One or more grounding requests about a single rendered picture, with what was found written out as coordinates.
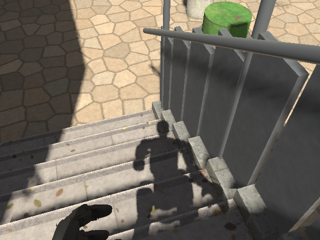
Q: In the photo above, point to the left robot hand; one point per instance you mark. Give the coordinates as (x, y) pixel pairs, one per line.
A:
(69, 228)

